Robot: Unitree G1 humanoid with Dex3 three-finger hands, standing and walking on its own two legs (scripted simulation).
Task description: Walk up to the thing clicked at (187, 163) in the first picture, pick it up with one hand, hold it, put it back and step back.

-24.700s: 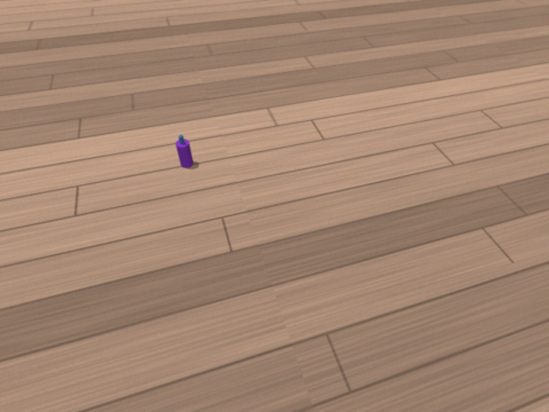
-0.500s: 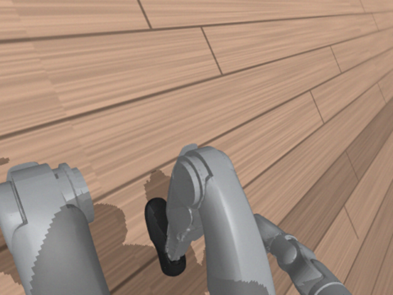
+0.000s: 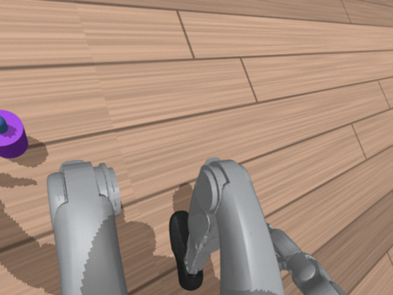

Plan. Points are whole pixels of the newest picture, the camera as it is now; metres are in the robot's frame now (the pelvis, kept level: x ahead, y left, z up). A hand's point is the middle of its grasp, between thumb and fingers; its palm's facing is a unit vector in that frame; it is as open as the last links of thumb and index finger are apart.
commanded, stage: rise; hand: left
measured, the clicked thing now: (4, 133) +0.39 +0.32 -0.20
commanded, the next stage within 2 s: home in 0.06 s
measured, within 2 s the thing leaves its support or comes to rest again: neither
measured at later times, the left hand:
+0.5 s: hand out of the picture +0.25 +0.42 +0.04, palm faces +0.43 -0.73 -0.53, open 17.3 cm
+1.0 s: hand out of the picture +0.22 +0.29 +0.25, palm faces +0.40 -0.83 -0.40, open 17.6 cm
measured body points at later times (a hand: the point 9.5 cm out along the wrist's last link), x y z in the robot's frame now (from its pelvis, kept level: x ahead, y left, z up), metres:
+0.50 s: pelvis +0.00 -0.01 +0.11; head +0.19 +0.07 +0.51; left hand +0.23 +0.46 +0.08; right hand +0.22 -0.23 -0.02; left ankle +0.08 +0.13 -0.26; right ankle +0.13 -0.13 -0.26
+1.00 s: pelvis +0.07 -0.01 +0.35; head +0.15 +0.04 +0.79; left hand +0.20 +0.33 +0.28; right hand +0.30 -0.21 +0.26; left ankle +0.08 +0.13 -0.26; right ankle +0.13 -0.13 -0.26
